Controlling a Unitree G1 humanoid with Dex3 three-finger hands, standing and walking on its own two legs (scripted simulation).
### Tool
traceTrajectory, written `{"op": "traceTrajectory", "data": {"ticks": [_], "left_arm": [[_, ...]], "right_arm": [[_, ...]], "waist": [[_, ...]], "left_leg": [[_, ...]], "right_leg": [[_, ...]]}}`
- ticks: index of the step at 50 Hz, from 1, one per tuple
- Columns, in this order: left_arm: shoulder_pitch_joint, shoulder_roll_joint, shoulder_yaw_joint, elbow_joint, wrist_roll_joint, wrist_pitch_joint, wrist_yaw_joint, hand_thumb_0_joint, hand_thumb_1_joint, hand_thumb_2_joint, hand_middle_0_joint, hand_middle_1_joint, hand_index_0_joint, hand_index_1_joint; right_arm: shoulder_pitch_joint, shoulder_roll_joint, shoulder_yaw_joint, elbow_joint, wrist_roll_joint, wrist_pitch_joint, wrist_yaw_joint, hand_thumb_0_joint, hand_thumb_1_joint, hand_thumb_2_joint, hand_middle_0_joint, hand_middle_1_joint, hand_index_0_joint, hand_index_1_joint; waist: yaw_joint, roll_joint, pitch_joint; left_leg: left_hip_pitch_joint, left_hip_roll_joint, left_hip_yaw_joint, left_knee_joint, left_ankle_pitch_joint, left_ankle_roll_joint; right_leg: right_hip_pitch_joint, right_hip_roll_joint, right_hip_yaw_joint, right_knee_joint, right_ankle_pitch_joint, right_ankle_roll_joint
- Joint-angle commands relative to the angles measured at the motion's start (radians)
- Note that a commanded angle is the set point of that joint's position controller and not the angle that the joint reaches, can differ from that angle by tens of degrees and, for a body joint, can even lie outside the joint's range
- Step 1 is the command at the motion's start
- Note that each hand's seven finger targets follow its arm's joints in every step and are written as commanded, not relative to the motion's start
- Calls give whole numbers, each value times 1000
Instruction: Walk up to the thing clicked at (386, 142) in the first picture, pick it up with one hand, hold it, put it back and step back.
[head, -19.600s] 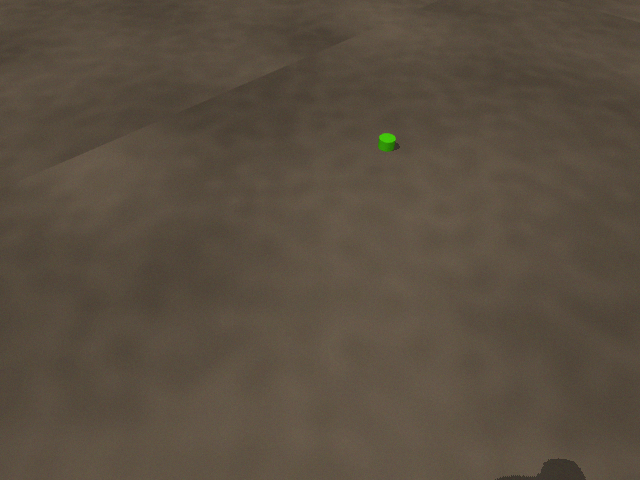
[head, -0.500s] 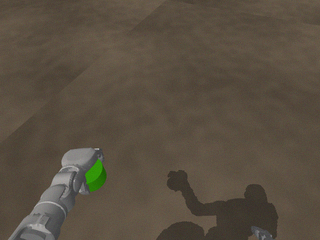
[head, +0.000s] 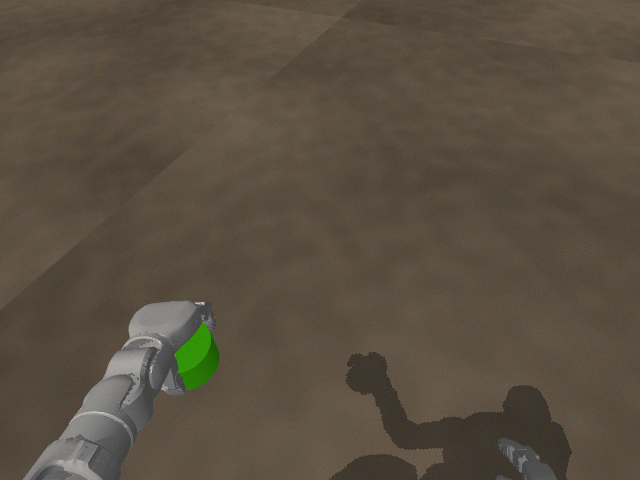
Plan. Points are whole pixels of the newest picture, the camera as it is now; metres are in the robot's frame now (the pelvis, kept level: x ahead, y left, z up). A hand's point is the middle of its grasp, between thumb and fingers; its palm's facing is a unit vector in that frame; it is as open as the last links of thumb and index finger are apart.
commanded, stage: hold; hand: left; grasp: from above
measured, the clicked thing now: (186, 353) +0.31 +0.22 -0.07
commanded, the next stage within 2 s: crouch in 1.00 s
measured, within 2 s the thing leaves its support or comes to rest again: neither
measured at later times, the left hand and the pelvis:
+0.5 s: hand (168, 361) +0.28 +0.22 -0.03, palm faces -0.45 -0.05 -0.89, open 10.8 cm; pelvis -0.01 +0.00 +0.01, yaw +0 degrees
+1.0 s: hand (170, 359) +0.28 +0.22 -0.03, palm faces -0.45 -0.05 -0.89, open 10.9 cm; pelvis -0.01 +0.00 +0.01, yaw +0 degrees
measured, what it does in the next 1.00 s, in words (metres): stands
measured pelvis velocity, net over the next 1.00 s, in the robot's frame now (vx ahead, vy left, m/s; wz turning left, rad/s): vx -0.01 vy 0.00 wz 0.00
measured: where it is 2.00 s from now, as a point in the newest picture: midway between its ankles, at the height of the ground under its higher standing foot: outside the picture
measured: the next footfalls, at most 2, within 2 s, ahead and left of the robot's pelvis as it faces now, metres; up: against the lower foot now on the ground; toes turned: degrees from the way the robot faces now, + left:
none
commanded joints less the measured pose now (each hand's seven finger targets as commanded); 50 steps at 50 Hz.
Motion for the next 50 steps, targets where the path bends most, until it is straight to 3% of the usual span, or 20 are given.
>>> {"op": "traceTrajectory", "data": {"ticks": [1,3,5,16,18,20,22,23,25,28,32,34,35,38,40,42,43,45,47,50], "left_arm": [[-319,220,104,-199,2,0,42,0,505,824,-822,-880,-866,-835],[-317,234,119,-205,-5,0,38,0,507,821,-819,-888,-864,-840],[-332,218,97,-233,3,-3,28,0,504,810,-818,-879,-864,-831],[-303,227,111,-269,-13,-8,6,0,504,831,-812,-911,-860,-861],[-318,213,90,-280,-3,-8,0,0,499,818,-802,-918,-854,-864],[-329,237,117,-294,-5,-7,2,0,490,808,-795,-904,-846,-851],[-323,202,84,-267,-13,-6,-5,0,502,827,-801,-924,-854,-869],[-309,200,84,-278,-11,-5,-7,0,509,825,-813,-916,-864,-864],[-295,220,107,-276,-14,-5,-7,0,500,816,-804,-911,-856,-858],[-296,206,90,-268,-8,-8,-12,0,500,834,-811,-914,-859,-865],[-305,227,115,-265,-1,-16,1,0,482,803,-777,-937,-836,-877],[-270,215,111,-243,2,-13,6,0,498,832,-814,-900,-860,-852],[-284,188,86,-267,-3,-16,7,0,517,834,-821,-919,-871,-866],[-334,239,121,-270,0,-17,22,0,499,862,-828,-912,-869,-869],[-323,206,99,-276,2,-15,30,0,493,865,-825,-917,-867,-874],[-266,211,115,-248,-2,-6,34,0,512,860,-843,-901,-884,-860],[-290,199,94,-281,-2,-8,29,0,502,866,-830,-909,-871,-867],[-322,230,111,-274,4,-5,25,0,497,849,-820,-909,-864,-864],[-333,207,87,-275,0,-4,18,0,498,850,-827,-901,-869,-858],[-283,192,85,-229,-8,-6,9,0,484,845,-820,-901,-861,-859]], "right_arm": [[-78,-128,-43,-136,-4,-37,-11,0,-901,-898,200,300,199,300],[-78,-130,-43,-135,-5,-36,-11,0,-901,-898,199,300,199,300],[-81,-126,-42,-137,-3,-37,-12,0,-902,-899,199,300,199,300],[-109,-121,-32,-154,2,-44,-17,0,-903,-899,199,300,199,300],[-114,-119,-32,-156,2,-47,-18,0,-904,-899,199,300,199,300],[-115,-118,-31,-153,3,-48,-18,0,-903,-899,199,300,199,300],[-115,-117,-27,-150,2,-50,-19,0,-903,-899,199,300,199,300],[-122,-116,-27,-153,2,-51,-20,0,-905,-900,199,300,199,300],[-121,-119,-28,-154,4,-51,-20,0,-904,-900,199,300,199,300],[-125,-115,-24,-156,3,-51,-20,0,-904,-900,199,300,199,300],[-120,-115,-26,-152,1,-53,-20,0,-905,-900,199,300,199,300],[-123,-116,-27,-151,1,-52,-19,0,-903,-900,199,300,199,300],[-121,-112,-27,-152,1,-55,-18,0,-904,-899,199,300,199,300],[-118,-115,-27,-141,-2,-55,-21,0,-906,-901,199,300,199,300],[-116,-111,-29,-142,-2,-55,-19,0,-908,-902,199,300,199,300],[-120,-116,-30,-140,0,-52,-18,0,-907,-901,199,300,199,300],[-118,-113,-32,-143,0,-53,-17,0,-906,-900,199,300,199,300],[-118,-115,-33,-136,0,-49,-19,0,-904,-900,199,300,199,300],[-115,-113,-32,-138,3,-49,-18,0,-908,-902,199,300,199,300],[-116,-115,-32,-139,2,-46,-18,0,-909,-902,199,300,199,300]], "waist": [[9,-42,-228],[7,-31,-227],[2,-21,-240],[22,-19,-210],[15,-34,-205],[22,-18,-217],[7,-44,-198],[18,-33,-190],[22,-41,-198],[17,-43,-182],[25,-12,-189],[23,-27,-186],[13,-41,-197],[16,-26,-210],[13,-19,-219],[24,-37,-212],[21,-32,-225],[19,-34,-222],[16,-24,-216],[17,-56,-192]], "left_leg": [[146,-68,19,-77,163,42],[149,-66,19,-84,153,41],[169,-64,19,-89,168,42],[174,-63,20,-125,141,40],[183,-62,18,-125,149,41],[191,-66,25,-126,151,42],[190,-61,20,-130,146,42],[192,-63,21,-135,140,40],[193,-64,22,-139,132,42],[187,-62,17,-142,131,41],[186,-61,17,-148,133,35],[191,-63,20,-144,139,37],[195,-65,21,-137,147,40],[204,-67,22,-134,151,40],[215,-65,23,-137,154,38],[209,-63,20,-137,172,37],[211,-63,21,-136,180,37],[211,-66,24,-132,191,41],[220,-65,25,-139,190,40],[209,-63,19,-141,195,41]], "right_leg": [[62,63,-28,-114,150,-31],[65,64,-28,-120,140,-31],[65,64,-26,-118,157,-33],[85,64,-30,-149,120,-36],[79,65,-32,-152,124,-36],[89,61,-26,-156,129,-35],[79,66,-30,-158,126,-33],[80,64,-31,-164,114,-35],[87,62,-28,-166,108,-34],[84,64,-32,-169,107,-35],[86,67,-33,-163,103,-41],[90,65,-32,-167,109,-39],[92,63,-29,-165,121,-35],[92,61,-27,-171,127,-33],[96,62,-28,-169,130,-35],[107,64,-33,-164,143,-35],[108,64,-34,-163,152,-36],[109,61,-30,-168,169,-32],[109,61,-28,-167,172,-35],[112,62,-34,-172,171,-35]]}}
